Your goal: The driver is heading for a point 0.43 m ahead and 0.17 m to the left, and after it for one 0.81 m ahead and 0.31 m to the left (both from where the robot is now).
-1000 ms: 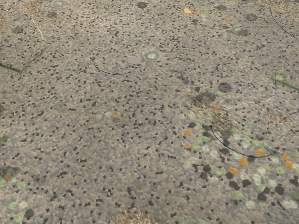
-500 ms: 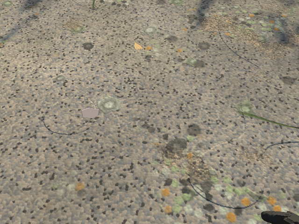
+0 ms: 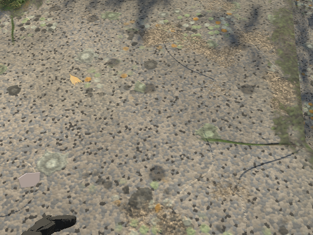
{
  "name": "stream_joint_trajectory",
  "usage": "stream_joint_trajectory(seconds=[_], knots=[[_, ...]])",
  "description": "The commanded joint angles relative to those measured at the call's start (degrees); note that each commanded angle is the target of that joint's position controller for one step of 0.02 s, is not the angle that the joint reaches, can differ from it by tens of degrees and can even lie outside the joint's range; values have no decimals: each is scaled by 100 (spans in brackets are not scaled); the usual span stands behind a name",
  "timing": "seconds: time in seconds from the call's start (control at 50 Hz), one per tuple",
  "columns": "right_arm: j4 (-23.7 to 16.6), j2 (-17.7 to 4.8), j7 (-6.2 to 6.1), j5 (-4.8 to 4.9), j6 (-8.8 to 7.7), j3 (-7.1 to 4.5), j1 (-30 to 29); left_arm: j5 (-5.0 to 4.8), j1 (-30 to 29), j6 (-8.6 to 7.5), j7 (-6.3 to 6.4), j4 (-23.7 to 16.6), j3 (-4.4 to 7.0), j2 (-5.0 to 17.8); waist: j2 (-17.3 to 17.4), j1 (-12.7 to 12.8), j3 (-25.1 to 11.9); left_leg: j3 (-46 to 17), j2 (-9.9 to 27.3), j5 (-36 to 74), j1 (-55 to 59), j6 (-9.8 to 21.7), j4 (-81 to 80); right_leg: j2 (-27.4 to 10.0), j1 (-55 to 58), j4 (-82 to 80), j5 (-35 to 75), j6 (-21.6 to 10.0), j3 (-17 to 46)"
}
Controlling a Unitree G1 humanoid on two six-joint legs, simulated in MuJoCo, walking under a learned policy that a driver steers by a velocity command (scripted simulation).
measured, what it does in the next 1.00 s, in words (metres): walks ahead, turning left: left foot, then right foot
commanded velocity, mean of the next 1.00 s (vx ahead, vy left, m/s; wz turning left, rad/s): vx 0.50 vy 0.00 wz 0.47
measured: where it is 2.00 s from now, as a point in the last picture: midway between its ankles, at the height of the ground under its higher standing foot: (91, 167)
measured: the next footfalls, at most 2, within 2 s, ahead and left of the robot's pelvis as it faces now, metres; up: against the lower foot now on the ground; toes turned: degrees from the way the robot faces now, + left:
left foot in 0.48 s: +0.39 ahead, +0.17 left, +0.00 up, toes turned +16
right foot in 0.96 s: +0.72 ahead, +0.09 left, +0.00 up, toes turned +34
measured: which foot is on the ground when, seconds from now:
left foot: up 0.00-0.46, down 0.48-0.96, up 0.98-1.00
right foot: down 0.00-0.48, up 0.50-0.94, down 0.96-1.00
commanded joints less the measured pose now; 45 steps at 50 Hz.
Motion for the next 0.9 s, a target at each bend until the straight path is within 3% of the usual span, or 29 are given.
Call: stream_joint_trajectory(seconds=[0.02,0.04,0.06,0.12,0.2,0.26,0.34,0.38,0.42,0.44,0.46,0.48,0.5,0.52,0.54,0.56,0.58,0.6,0.62,0.68,0.74,0.78,0.84,0.9], knots=[[-653,-753,33,144,-230,-114,-433,-9,1654,-28,49,119,320,929,-695,897,-1040,-490,230,174,-3340,180,2162,-1924,3515,-1561,-42,-1176,2599],[-641,-680,11,61,-183,-126,-563,-6,1298,-52,22,135,265,742,-483,701,-664,-441,403,564,-3145,153,1821,-1663,2816,-1786,134,-1030,2049],[-596,-648,-7,18,-91,-163,-487,11,1051,-105,4,136,229,590,-598,508,-453,-501,542,880,-2808,123,1560,-1479,2293,-2030,335,-917,1624],[-534,-329,-27,28,133,-137,-290,71,865,-269,12,297,278,603,-530,254,-247,-574,531,1466,-2476,-9,1384,-1405,1681,-2517,855,-934,899],[-719,-246,-12,-14,154,-151,-793,107,1024,-299,125,545,327,685,-353,333,-3,-740,435,2534,-2958,-75,382,-1348,1938,-2653,1228,-813,152],[-890,-129,97,-46,122,-95,-1325,70,1096,-273,186,652,363,816,-288,518,170,-409,364,3229,-2815,-16,-607,-1309,2054,-2730,1218,-672,-324],[-1248,-72,226,-46,120,-40,-2002,-23,1457,-153,233,891,433,962,-189,784,423,-96,316,3011,-3046,173,-1318,-1548,2772,-2541,1396,-601,-606],[-1425,-119,295,-41,121,-51,-2160,-81,1511,-60,247,968,468,1037,-242,778,432,94,235,2510,-3078,318,-1494,-1660,3163,-2238,1916,-522,-706],[-1519,-259,336,-29,136,-125,-1988,-104,1402,29,287,959,507,1193,-426,578,168,448,-81,1921,-2519,530,-1544,-1663,3340,-1584,3699,-388,-873],[-1483,-401,331,-19,152,-206,-1622,-115,1341,79,313,940,524,1278,-540,351,-122,632,-322,1637,-1955,657,-1513,-1620,3346,-967,4680,-308,-948],[-1322,-643,301,1,156,-350,-863,-136,1235,130,332,916,517,1313,-493,-96,-538,736,-597,1753,-903,837,-1778,-1449,3089,82,5075,-163,-1091],[-1101,-1061,204,0,187,-558,72,-111,1261,110,360,865,465,1231,-226,-537,-1054,274,-547,2067,768,1085,-2019,-1209,2067,1548,4132,85,-1141],[-1055,-1740,94,20,209,-704,324,107,1679,-9,303,579,236,472,1274,-118,-1483,-2553,950,1771,2755,1971,-2245,-301,-455,3718,-574,493,-973],[-1257,-1627,128,-30,123,-609,394,-10,1527,-265,217,473,146,495,1095,-168,-2460,-4972,1694,1120,3547,2625,-3246,358,-1470,4716,-2657,499,492],[-1218,-1202,149,-74,70,-495,306,-245,862,-399,142,318,248,872,601,-374,-1881,-4227,1535,1211,3280,2248,-3460,15,-2059,4789,-2207,366,854],[-1228,-995,142,-33,35,-439,20,-246,670,-469,139,260,217,838,382,-198,-1214,-3393,1293,1543,2459,2020,-3443,-234,-2085,4347,-1705,256,772],[-1310,-802,127,-20,35,-381,-416,-95,647,-480,189,326,237,829,46,78,-795,-2785,1043,2024,1562,1817,-3467,-464,-1757,3821,-1344,262,732],[-1423,-612,106,-70,39,-313,-715,4,709,-424,217,355,297,912,109,297,-588,-2376,858,2591,874,1726,-3584,-603,-1306,3459,-1116,296,733],[-1511,-581,85,-117,43,-295,-841,29,807,-342,208,355,318,910,219,438,-537,-2225,755,2852,461,1726,-3719,-642,-994,3292,-983,349,733],[-1509,-764,-7,-93,9,-350,-760,87,745,-183,222,287,267,680,217,507,-417,-1736,557,3510,-158,1750,-3882,-572,-804,2555,-558,592,556],[-1439,-854,-106,-39,45,-378,-528,86,69,-177,210,103,180,503,349,273,-255,-1411,265,3199,-353,1486,-3846,-365,-729,1211,562,715,502],[-1405,-860,-138,-20,88,-379,-378,36,-343,-213,156,17,139,442,482,86,-221,-1399,165,2725,-401,1335,-3768,-158,-446,368,1166,725,476],[-1316,-881,-159,14,141,-388,-109,-53,-715,-283,66,-104,169,582,560,-57,-185,-1812,339,2283,-144,1273,-3533,7,-234,-220,1289,677,575],[-1322,-850,-184,2,183,-393,-102,-74,-568,-364,7,-113,265,808,714,99,-205,-2362,534,2149,292,1141,-3044,40,36,-550,707,473,708]])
